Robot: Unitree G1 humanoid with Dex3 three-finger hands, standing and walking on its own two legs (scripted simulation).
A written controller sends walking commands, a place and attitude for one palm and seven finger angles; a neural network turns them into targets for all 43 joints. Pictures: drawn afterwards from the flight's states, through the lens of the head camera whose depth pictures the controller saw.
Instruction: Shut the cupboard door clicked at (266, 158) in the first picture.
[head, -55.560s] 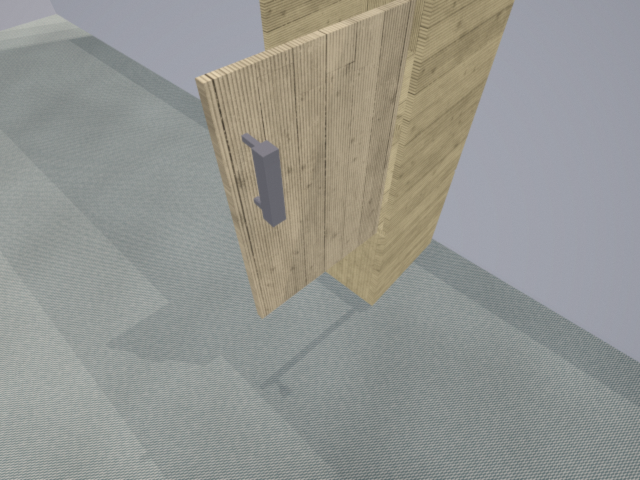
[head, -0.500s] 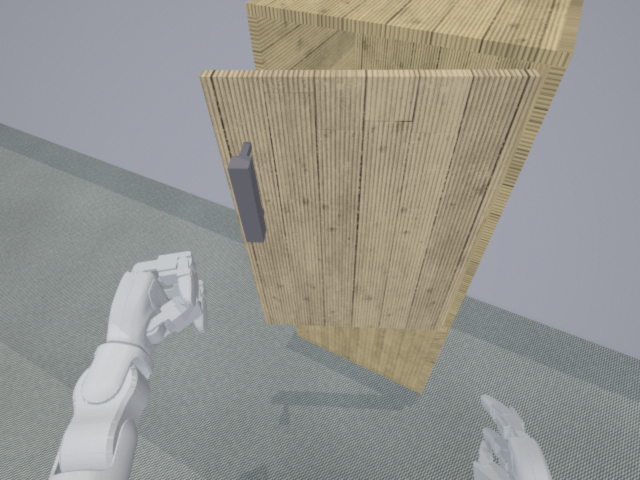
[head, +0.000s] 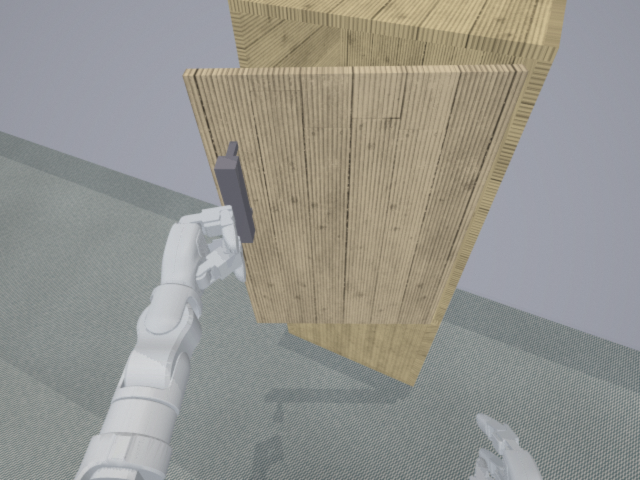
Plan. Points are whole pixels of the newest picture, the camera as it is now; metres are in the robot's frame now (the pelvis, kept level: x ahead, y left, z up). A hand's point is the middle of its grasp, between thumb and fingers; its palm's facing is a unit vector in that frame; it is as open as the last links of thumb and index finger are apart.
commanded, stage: bring the fist close to the handle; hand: left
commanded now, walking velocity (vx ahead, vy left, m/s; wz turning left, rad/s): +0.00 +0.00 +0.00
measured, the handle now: (239, 192) +0.47 +0.15 +0.10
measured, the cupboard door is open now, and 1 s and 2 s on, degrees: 24 21 3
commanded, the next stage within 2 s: push the door shut along its arc in 0.50 s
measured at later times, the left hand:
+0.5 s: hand (239, 252) +0.36 +0.12 +0.11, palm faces +0.04 -1.00 -0.02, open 3.1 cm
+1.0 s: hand (244, 221) +0.41 +0.13 +0.11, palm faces -0.06 -1.00 -0.03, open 3.0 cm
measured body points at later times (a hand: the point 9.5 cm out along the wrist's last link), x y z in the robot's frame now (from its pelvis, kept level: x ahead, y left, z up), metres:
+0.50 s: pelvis -0.01 +0.00 +0.00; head +0.01 -0.02 +0.45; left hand +0.35 +0.18 +0.11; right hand +0.13 -0.25 -0.10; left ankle -0.01 +0.11 -0.72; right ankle +0.01 -0.10 -0.72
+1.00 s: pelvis -0.02 +0.00 +0.00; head +0.02 -0.01 +0.44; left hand +0.41 +0.18 +0.11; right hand +0.09 -0.25 -0.12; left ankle -0.01 +0.11 -0.72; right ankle +0.01 -0.10 -0.72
